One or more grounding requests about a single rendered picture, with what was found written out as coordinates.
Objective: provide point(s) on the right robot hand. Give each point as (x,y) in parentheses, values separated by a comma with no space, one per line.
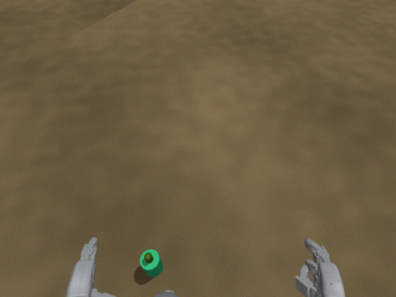
(327,280)

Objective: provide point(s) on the bottle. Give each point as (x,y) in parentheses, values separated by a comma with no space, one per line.
(151,263)

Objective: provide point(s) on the left robot hand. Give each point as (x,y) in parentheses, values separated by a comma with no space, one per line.
(82,276)

